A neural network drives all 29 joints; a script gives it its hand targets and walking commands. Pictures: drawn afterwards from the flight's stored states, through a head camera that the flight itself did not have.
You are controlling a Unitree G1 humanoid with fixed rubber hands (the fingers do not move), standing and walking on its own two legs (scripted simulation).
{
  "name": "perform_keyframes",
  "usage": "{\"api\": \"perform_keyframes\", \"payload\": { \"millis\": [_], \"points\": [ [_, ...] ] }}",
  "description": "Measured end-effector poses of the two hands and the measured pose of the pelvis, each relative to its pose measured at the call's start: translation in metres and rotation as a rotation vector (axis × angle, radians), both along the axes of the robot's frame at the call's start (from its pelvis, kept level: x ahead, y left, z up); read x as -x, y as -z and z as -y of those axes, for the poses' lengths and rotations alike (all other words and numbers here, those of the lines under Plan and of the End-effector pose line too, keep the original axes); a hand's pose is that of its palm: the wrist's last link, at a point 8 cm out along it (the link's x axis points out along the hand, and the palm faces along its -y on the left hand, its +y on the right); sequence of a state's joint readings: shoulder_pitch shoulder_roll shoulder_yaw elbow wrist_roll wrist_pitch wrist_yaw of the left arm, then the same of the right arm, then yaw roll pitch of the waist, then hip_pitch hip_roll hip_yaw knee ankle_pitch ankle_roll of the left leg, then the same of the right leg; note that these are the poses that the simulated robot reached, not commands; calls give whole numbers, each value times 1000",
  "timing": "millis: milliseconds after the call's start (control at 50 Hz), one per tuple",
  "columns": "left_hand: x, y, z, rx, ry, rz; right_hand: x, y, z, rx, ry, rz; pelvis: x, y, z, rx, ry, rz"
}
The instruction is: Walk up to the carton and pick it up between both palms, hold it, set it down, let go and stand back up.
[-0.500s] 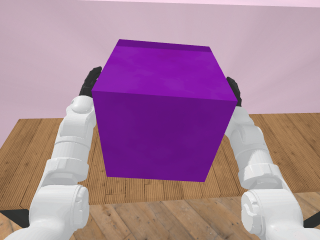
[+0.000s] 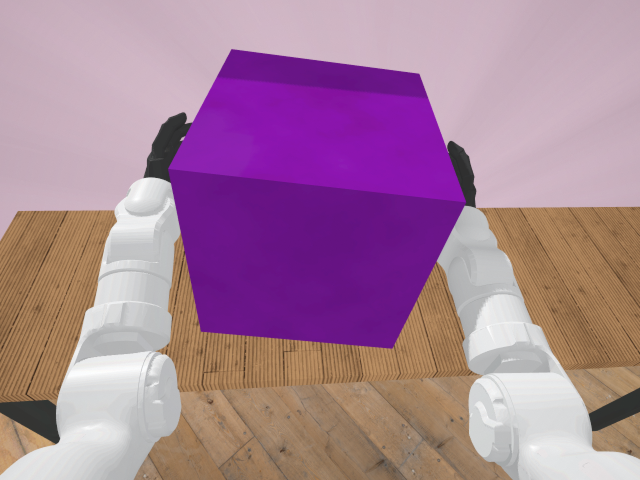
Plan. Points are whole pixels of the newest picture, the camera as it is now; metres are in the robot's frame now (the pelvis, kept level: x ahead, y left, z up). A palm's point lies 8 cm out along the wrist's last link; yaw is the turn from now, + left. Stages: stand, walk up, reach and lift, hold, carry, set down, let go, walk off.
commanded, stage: set down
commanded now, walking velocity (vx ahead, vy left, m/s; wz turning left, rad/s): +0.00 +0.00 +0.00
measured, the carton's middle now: (312, 199) +0.46 +0.00 +0.10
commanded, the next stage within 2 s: none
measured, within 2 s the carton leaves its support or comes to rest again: neither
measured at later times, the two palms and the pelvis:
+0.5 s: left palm (175, 182) +0.44 +0.17 +0.14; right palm (455, 215) +0.39 -0.18 +0.13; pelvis +0.01 +0.00 +0.00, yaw +0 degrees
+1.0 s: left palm (190, 189) +0.46 +0.16 +0.11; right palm (451, 235) +0.39 -0.19 +0.09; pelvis +0.02 +0.00 +0.00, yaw +0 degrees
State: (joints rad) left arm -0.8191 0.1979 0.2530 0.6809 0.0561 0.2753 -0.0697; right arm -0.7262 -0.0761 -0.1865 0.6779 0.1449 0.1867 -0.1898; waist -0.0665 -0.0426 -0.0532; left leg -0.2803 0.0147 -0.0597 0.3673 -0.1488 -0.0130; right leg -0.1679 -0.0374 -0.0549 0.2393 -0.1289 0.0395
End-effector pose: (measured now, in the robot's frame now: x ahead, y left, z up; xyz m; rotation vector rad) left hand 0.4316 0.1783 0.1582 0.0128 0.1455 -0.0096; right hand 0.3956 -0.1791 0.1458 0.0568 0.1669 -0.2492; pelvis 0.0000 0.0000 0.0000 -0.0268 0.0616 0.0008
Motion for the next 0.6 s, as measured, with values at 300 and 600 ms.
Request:
{"api": "perform_keyframes", "payload": {
  "millis": [300, 600],
  "points": [
    [-12, 13, 9, -37, 29, -11, -2, 16, 8, -5, 29, -14, -13, 0, -1, 1, 1, -18],
    [-15, 17, 8, 14, 46, -10, 1, 18, 6, 13, 46, -9, -12, 0, -1, 1, 1, -16]
  ]
}}
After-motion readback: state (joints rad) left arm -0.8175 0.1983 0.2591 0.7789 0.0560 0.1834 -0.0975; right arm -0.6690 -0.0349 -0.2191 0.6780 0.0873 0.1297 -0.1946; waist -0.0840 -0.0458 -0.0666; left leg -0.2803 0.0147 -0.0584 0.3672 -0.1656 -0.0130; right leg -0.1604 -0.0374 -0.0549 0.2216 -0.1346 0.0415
